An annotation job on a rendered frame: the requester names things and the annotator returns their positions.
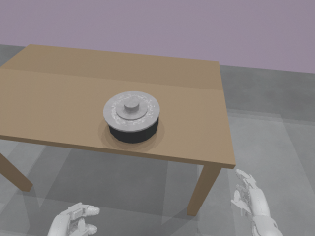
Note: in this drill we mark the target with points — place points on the lid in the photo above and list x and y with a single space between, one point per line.
117 117

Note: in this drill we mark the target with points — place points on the robot right forearm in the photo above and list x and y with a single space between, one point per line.
262 225

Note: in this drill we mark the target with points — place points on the right robot hand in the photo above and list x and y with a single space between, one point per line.
254 201

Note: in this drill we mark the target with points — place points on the pot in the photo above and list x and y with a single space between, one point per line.
134 137

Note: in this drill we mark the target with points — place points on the left robot hand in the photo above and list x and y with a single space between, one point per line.
61 225

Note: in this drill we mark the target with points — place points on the knob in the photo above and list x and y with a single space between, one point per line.
131 104

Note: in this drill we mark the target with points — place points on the table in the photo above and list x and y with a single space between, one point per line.
55 96

